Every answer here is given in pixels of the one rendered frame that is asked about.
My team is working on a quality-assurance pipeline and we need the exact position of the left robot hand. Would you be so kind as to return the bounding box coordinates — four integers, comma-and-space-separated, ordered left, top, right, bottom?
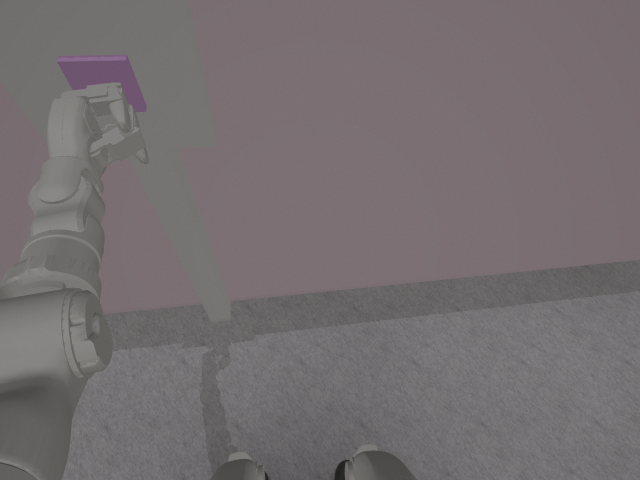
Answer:
47, 82, 149, 178

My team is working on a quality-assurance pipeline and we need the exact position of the robot shin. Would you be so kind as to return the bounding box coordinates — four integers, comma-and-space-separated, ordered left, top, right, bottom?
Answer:
353, 444, 378, 458
228, 451, 255, 463

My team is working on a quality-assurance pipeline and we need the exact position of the left robot forearm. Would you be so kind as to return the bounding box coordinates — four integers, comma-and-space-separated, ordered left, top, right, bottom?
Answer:
0, 156, 106, 302

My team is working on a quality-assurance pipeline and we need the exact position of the button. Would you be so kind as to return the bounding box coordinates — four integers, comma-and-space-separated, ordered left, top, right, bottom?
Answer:
57, 55, 147, 112

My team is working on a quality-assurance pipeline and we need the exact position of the panel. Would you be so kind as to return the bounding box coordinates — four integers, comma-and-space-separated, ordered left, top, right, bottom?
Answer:
0, 0, 231, 322

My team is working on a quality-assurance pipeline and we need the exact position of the right robot shin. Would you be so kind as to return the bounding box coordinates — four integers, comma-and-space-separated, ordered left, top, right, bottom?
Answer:
353, 444, 378, 458

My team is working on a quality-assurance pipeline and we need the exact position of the left robot shin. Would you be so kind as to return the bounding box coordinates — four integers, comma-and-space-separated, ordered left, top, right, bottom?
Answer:
228, 451, 255, 463

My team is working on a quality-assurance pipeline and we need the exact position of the robot left upper arm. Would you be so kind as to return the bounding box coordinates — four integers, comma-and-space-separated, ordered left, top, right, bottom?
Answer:
0, 288, 113, 480

